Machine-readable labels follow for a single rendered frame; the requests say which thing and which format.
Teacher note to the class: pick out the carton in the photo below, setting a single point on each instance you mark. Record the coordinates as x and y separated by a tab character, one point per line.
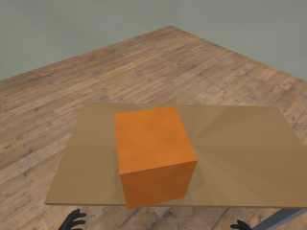
155	156

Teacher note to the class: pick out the right robot hand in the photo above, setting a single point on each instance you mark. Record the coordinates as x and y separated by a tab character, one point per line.
241	225

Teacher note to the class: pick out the left robot hand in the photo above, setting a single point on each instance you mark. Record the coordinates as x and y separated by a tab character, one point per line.
69	223

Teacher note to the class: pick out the table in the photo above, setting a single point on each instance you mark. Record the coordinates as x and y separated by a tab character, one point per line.
248	157

